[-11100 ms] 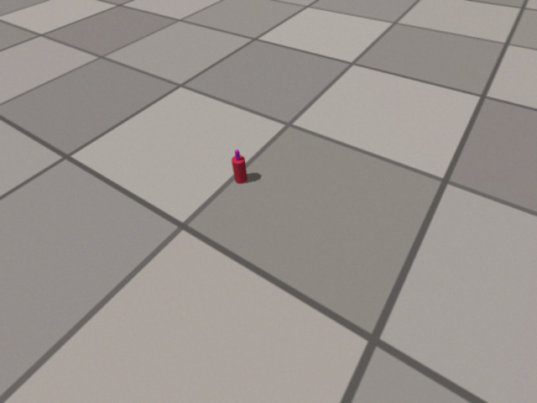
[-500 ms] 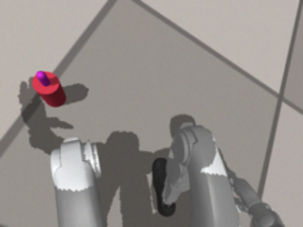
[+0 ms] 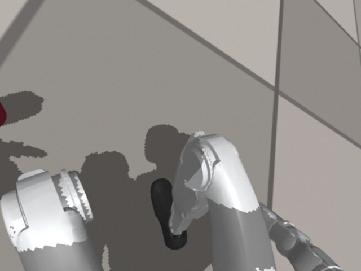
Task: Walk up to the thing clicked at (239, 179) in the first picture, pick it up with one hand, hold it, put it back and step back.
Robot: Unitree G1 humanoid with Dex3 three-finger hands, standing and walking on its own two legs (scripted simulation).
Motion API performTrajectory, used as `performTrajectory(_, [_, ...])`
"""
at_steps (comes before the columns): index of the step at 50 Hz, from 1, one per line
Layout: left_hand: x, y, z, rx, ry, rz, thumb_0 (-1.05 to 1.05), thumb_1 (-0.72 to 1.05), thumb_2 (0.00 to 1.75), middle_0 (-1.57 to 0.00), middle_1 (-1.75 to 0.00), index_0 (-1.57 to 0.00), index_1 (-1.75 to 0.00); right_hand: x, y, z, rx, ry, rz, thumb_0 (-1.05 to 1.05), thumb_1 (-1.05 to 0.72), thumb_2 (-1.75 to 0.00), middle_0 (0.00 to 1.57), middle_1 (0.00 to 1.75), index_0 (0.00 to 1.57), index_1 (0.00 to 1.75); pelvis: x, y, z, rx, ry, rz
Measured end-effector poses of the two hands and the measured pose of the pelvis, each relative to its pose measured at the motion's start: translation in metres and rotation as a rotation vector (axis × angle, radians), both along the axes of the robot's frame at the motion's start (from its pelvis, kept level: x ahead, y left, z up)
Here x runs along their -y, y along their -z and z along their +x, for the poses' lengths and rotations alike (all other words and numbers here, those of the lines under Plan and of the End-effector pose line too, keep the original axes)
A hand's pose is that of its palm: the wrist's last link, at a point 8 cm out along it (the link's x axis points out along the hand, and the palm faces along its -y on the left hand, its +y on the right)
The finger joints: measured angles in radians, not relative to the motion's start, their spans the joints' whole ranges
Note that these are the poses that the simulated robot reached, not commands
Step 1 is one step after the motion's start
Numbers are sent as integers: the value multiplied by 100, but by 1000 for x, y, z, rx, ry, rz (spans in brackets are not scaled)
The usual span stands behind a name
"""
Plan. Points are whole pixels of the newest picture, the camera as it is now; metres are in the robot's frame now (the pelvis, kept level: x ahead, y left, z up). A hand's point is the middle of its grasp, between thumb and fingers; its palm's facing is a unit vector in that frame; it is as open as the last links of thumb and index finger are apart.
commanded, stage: close in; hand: left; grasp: from the side
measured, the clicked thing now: out of the picture +0.48 +0.29 -0.19
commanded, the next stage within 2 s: rest palm in 0.40 s
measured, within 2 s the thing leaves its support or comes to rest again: leaves its support in 1.64 s
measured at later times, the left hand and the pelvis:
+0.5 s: hand out of the picture +0.43 +0.28 -0.17, palm faces +0.28 -0.96 +0.00, open 17.4 cm; pelvis +0.00 +0.00 +0.00, yaw -1 degrees
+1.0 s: hand out of the picture +0.45 +0.28 -0.18, palm faces +0.33 -0.94 -0.03, open 11.4 cm; pelvis +0.00 +0.01 +0.00, yaw -2 degrees
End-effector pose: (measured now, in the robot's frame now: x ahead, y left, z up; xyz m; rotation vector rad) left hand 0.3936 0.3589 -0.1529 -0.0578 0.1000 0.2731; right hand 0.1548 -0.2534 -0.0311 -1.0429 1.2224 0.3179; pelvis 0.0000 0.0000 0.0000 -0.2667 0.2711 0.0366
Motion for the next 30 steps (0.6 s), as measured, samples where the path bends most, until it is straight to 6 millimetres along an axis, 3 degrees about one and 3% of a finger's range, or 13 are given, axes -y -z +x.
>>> performTrajectory(16, [30, 13, 3, 14, 6, 27, -1, -58, 4, -5, -7, -5, -6, -3, -5, -11, -56, -37, -51, 0, -94, -91, 21, 30, 20, 30, -3, 3, -4, 41, 9, -26])
performTrajectory(30, [37, 19, 8, 14, -20, 60, -1, -49, 11, -6, -9, -5, -9, -10, -6, -8, -92, -60, -63, 0, -92, -91, 20, 30, 20, 30, -4, 2, -3, 41, 15, -41])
